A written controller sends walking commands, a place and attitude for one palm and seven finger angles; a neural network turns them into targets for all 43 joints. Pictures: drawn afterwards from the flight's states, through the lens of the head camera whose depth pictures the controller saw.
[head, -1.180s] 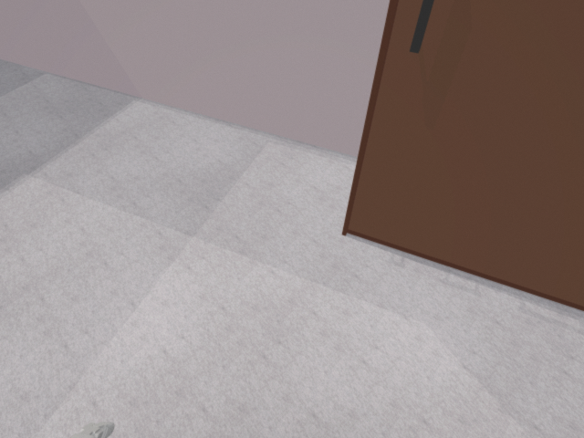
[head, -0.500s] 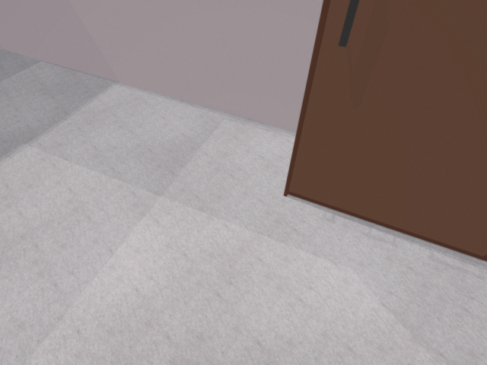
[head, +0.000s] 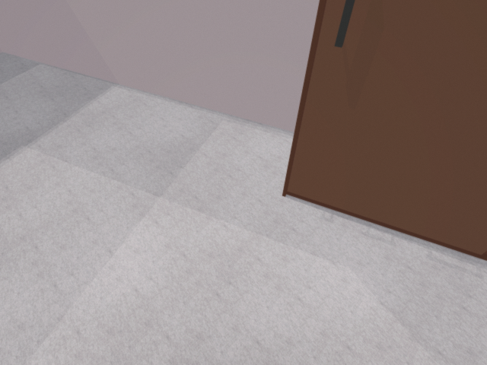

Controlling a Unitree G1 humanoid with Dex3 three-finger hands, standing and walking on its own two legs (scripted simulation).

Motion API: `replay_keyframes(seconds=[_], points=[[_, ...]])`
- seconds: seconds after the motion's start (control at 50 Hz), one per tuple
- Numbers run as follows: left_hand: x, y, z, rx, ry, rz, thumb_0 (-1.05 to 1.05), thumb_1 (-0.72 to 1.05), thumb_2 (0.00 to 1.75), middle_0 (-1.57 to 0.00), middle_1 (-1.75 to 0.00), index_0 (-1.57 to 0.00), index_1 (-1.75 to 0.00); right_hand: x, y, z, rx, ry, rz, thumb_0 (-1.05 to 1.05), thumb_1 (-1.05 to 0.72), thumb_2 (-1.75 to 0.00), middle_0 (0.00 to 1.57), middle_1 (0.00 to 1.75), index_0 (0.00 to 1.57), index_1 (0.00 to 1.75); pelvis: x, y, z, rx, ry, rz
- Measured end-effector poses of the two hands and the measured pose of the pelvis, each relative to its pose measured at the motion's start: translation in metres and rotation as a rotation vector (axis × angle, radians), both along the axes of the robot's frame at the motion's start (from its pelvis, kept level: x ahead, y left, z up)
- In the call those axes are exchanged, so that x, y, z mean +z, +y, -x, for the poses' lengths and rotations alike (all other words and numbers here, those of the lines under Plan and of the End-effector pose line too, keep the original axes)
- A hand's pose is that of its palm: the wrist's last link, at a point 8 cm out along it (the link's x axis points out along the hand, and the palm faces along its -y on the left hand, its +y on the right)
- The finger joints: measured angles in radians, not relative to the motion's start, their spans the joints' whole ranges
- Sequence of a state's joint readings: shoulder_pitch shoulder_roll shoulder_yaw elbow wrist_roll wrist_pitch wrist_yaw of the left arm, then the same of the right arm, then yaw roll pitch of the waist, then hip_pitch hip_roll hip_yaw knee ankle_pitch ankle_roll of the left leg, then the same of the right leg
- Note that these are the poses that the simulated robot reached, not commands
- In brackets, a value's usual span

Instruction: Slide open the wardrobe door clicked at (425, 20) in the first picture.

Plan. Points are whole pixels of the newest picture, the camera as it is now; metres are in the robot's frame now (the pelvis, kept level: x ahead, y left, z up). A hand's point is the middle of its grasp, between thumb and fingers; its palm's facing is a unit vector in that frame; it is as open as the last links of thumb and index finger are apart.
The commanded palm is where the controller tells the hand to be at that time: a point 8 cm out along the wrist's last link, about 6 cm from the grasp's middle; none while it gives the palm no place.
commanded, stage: look at it before walking up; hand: left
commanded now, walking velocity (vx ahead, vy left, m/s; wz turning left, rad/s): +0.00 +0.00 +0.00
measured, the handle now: out of the picture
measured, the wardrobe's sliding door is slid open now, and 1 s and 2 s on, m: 0.00 0.00 0.00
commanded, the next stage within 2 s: walk to a spot facing it in 0.26 s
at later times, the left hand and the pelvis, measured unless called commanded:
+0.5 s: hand out of the picture +0.06 +0.24 -0.17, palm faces -0.03 -0.95 -0.31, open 7.4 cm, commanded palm none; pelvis +0.01 +0.00 +0.00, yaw -2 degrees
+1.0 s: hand out of the picture +0.12 +0.16 -0.17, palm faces -0.18 -0.97 -0.17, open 7.4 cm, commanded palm none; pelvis +0.14 -0.02 -0.01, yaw -16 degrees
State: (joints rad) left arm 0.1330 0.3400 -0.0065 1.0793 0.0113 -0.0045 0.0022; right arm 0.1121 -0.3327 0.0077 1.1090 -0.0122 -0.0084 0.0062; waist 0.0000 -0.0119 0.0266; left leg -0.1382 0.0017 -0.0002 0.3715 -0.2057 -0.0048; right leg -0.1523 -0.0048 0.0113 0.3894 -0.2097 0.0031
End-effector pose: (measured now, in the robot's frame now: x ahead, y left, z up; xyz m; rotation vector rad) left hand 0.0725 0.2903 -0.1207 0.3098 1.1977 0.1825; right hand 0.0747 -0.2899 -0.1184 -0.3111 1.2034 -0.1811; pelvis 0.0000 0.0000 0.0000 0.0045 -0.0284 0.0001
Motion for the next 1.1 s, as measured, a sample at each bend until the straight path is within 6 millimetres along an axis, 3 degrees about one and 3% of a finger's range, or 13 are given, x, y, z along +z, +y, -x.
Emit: replay_keyframes(seconds=[0.44,0.62,0.76,0.84,0.94,1.02,1.1], points=[[-0.002,-0.001,0.008,0.016,0.027,-0.004,0.0,0.9,0.9,-0.2,-0.3,-0.2,-0.3,-0.001,-0.001,-0.001,0.001,0.009,0.002,0.01,-0.91,-0.9,0.2,0.3,0.21,0.3,0.0,-0.002,-0.003,-0.008,0.001,0.002],[-0.027,-0.033,0.019,-0.005,0.144,0.083,0.0,0.91,0.9,-0.2,-0.3,-0.2,-0.3,-0.025,0.02,0.027,-0.114,0.04,-0.072,0.01,-0.91,-0.9,0.2,0.3,0.2,0.3,-0.014,-0.006,-0.029,-0.102,0.02,-0.005],[-0.038,-0.073,-0.008,-0.024,0.144,0.115,0.0,0.91,0.9,-0.2,-0.3,-0.2,-0.3,-0.049,0.017,0.053,-0.213,0.164,-0.121,0.01,-0.91,-0.9,0.2,0.3,0.2,0.3,-0.026,-0.026,-0.062,-0.146,0.013,0.014],[-0.029,-0.088,-0.014,-0.025,0.179,0.126,0.0,0.91,0.9,-0.2,-0.3,-0.2,-0.3,-0.038,0.015,0.02,-0.229,0.144,-0.129,0.01,-0.91,-0.9,0.2,0.3,0.2,0.3,-0.015,-0.029,-0.084,-0.185,0.021,0.008],[-0.021,-0.091,-0.03,-0.062,0.278,0.137,0.0,0.9,0.89,-0.2,-0.3,-0.2,-0.3,-0.021,0.017,-0.057,-0.258,-0.021,-0.14,0.01,-0.91,-0.9,0.2,0.3,0.2,0.3,-0.006,-0.025,-0.118,-0.242,0.042,-0.003],[-0.025,-0.078,-0.064,-0.081,0.31,0.131,0.0,0.9,0.89,-0.2,-0.3,-0.2,-0.3,-0.013,0.023,-0.125,-0.25,-0.133,-0.137,0.01,-0.91,-0.9,0.2,0.3,0.2,0.3,-0.008,-0.016,-0.151,-0.285,0.046,0.001],[-0.044,-0.056,-0.119,-0.104,0.304,0.118,0.0,0.9,0.89,-0.2,-0.3,-0.2,-0.3,-0.013,0.029,-0.183,-0.245,-0.234,-0.094,0.01,-0.91,-0.9,0.2,0.3,0.2,0.3,-0.024,-0.003,-0.194,-0.345,0.042,0.023]])
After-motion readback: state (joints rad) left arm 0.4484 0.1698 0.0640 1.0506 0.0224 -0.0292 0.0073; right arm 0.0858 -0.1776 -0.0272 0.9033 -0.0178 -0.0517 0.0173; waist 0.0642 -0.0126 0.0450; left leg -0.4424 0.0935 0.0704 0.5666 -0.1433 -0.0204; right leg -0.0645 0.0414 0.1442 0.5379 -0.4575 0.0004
